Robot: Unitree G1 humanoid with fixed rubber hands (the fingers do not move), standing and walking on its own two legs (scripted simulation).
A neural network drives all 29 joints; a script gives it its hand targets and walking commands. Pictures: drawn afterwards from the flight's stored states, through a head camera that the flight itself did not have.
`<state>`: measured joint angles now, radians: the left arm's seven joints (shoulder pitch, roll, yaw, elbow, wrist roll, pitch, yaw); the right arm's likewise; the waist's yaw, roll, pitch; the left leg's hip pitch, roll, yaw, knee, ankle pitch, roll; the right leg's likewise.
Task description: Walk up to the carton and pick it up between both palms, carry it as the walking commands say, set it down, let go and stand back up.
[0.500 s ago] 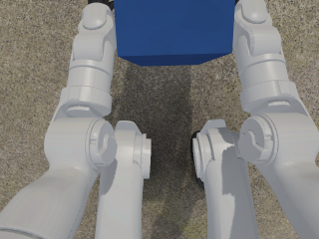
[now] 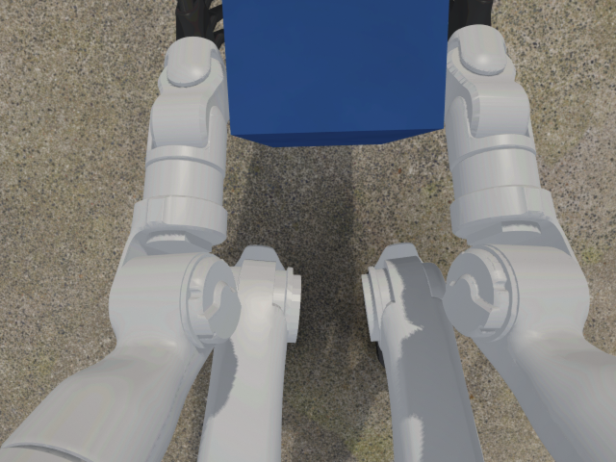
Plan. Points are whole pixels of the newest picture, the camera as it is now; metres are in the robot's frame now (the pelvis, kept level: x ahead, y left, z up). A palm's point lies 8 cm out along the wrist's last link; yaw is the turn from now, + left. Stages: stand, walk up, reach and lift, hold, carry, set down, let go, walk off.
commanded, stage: reach and lift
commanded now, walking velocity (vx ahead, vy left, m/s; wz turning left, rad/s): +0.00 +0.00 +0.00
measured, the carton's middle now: (328, 48) +0.54 +0.00 -0.17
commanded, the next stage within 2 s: none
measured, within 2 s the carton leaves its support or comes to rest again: neither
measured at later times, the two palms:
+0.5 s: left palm (167, 27) +0.51 +0.13 -0.03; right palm (506, 15) +0.52 -0.13 -0.03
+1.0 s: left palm (117, 10) +0.49 +0.13 +0.04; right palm out of the picture +0.49 -0.13 +0.05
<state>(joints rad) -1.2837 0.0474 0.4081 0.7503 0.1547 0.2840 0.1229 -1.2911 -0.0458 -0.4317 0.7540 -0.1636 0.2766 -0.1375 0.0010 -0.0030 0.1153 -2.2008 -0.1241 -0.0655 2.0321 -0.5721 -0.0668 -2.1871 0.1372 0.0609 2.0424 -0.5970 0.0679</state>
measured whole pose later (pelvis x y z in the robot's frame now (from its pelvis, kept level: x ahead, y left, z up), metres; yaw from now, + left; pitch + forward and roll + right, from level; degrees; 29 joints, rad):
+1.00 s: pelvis +0.00 +0.00 +0.11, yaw +0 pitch +40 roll +0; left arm -1.07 -0.06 0.49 0.71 0.25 0.34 0.08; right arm -1.06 0.06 -0.51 0.72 -0.24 0.32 -0.08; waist 0.00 -0.01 -0.10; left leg -1.87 -0.14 -0.10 1.67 -0.50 -0.06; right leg -1.85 0.15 0.10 1.68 -0.52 0.06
